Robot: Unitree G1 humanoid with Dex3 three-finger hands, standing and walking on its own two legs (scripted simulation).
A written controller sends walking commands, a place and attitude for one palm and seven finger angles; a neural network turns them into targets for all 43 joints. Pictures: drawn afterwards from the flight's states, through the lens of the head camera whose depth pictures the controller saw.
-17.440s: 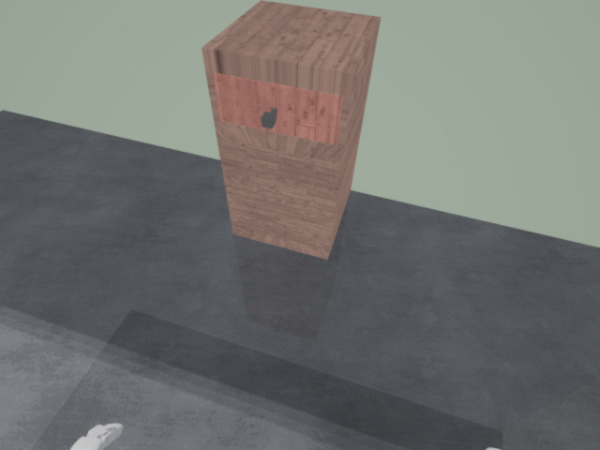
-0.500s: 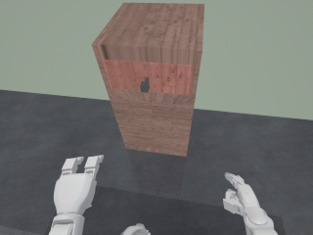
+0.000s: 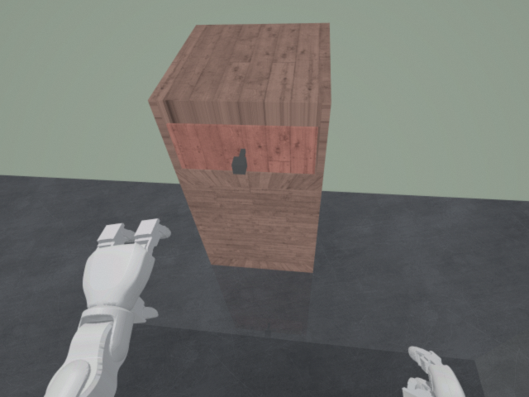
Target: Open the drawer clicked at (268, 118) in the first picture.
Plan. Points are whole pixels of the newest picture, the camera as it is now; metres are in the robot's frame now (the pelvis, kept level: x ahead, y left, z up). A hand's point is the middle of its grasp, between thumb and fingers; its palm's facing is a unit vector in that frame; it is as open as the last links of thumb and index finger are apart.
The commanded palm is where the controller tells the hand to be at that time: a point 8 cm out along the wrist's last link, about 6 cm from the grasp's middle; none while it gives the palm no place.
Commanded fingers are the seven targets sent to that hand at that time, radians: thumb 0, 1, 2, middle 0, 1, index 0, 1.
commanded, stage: raise the hand with hooked fingers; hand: left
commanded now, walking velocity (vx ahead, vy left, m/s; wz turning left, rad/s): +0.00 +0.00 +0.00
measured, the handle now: (240, 160) +0.68 +0.14 -0.09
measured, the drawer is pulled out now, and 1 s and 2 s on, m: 0.00 0.00 0.00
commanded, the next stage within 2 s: move the hooked fingers above the handle in 0.80 s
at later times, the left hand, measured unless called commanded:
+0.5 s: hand (117, 227) +0.32 +0.26 +0.10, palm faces +0.02 -0.07 -1.00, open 13.8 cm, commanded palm +0.29 +0.25 +0.15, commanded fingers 0.00 -0.50 0.30 -0.30 -1.20 -0.30 -1.20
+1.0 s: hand (127, 239) +0.32 +0.25 +0.08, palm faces -0.01 -0.09 -1.00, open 13.8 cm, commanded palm +0.31 +0.25 +0.14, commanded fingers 0.00 -0.50 0.30 -0.30 -1.20 -0.30 -1.20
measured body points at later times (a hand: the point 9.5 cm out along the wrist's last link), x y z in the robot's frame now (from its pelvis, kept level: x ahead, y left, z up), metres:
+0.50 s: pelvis +0.02 +0.01 +0.02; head +0.04 -0.02 +0.46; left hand +0.32 +0.26 +0.15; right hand +0.22 -0.20 -0.10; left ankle +0.03 +0.10 -0.72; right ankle -0.02 -0.10 -0.72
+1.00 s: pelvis +0.01 +0.01 +0.01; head +0.04 -0.02 +0.46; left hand +0.31 +0.25 +0.13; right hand +0.20 -0.22 -0.11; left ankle +0.03 +0.10 -0.72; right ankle -0.02 -0.10 -0.72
